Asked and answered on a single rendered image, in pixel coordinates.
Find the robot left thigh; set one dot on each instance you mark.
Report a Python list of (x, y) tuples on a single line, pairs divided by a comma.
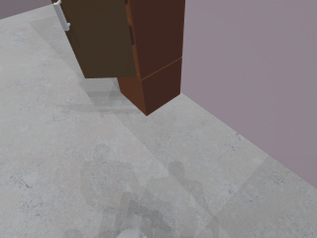
[(132, 233)]

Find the cupboard door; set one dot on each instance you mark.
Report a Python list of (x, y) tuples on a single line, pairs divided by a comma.
[(100, 38)]

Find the handle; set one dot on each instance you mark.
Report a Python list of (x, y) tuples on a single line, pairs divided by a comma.
[(60, 16)]

